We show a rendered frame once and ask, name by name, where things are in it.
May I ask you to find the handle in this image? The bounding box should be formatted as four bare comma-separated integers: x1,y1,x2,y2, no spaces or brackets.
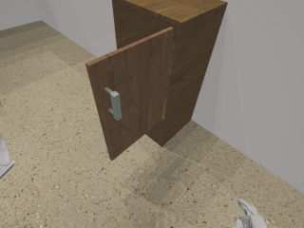
104,87,123,121

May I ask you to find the left robot hand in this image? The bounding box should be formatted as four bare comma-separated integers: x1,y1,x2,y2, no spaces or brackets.
0,100,15,179

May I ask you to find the right robot hand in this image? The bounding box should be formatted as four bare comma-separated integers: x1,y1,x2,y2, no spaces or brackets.
232,199,267,228

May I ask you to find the cupboard door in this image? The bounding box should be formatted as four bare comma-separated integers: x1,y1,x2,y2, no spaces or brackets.
85,27,174,161

